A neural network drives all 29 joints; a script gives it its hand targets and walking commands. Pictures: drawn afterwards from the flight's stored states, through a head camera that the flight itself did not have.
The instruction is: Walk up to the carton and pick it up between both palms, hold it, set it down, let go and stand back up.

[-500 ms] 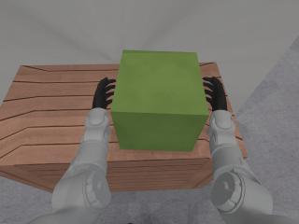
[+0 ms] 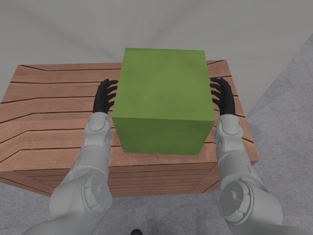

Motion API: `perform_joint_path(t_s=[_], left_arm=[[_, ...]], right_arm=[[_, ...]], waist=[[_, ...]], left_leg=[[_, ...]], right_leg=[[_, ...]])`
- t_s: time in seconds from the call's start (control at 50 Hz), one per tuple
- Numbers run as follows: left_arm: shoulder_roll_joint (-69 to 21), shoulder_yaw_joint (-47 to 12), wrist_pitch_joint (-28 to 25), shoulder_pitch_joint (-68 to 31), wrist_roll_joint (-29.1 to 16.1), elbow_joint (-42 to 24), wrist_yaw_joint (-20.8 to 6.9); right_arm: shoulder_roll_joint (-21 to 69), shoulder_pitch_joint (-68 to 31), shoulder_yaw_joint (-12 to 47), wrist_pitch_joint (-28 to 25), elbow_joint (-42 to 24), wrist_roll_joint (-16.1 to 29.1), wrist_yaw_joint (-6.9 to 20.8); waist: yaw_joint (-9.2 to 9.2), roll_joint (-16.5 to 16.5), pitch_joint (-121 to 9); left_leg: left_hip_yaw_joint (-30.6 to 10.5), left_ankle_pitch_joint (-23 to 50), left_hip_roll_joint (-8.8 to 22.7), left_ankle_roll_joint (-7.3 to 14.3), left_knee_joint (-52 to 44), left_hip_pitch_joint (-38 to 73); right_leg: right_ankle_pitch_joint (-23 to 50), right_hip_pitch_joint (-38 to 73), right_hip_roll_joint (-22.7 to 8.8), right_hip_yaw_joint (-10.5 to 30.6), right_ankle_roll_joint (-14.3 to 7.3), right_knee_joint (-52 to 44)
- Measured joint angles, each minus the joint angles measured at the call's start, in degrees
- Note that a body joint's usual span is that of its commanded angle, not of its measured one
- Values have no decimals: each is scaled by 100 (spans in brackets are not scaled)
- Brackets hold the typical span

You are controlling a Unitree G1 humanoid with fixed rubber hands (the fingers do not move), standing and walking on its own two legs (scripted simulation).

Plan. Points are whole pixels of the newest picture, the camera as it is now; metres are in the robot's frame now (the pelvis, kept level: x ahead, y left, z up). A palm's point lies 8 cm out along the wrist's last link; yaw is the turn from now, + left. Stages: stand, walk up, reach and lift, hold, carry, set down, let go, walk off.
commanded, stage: set down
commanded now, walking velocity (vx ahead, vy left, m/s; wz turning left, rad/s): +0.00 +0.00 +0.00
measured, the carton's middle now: (162, 103) +0.49 +0.02 -0.03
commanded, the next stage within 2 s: none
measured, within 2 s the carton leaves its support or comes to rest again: neither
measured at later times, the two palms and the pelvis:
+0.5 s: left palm (102, 112) +0.41 +0.18 +0.02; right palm (225, 111) +0.42 -0.14 +0.03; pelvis +0.00 +0.00 +0.00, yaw -1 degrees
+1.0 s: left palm (103, 112) +0.41 +0.19 +0.01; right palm (225, 111) +0.42 -0.14 +0.03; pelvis +0.00 +0.00 +0.00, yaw -1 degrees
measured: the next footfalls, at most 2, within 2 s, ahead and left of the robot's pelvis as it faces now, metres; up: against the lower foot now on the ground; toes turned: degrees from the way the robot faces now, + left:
none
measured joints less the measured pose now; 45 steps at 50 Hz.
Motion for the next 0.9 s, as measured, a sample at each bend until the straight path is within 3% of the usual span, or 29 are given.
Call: perform_joint_path(t_s=[0.28,0.6,0.9], left_arm=[[-136,-100,-24,129,8,-220,141],[-66,303,-132,35,154,24,-54],[-91,292,-270,93,195,-74,-17]], right_arm=[[-94,-35,-151,-70,127,-43,199],[82,40,-66,86,-192,-194,133],[103,41,-103,-19,-218,-212,188]], waist=[[60,-33,-71],[33,-1,59],[-12,-24,-23]], left_leg=[[75,-68,62,24,179,-229],[76,-50,17,-1,83,-41],[92,-109,37,19,221,-248]], right_leg=[[74,-158,42,52,13,-37],[-84,-98,-9,27,-9,169],[-75,-254,-2,35,8,190]])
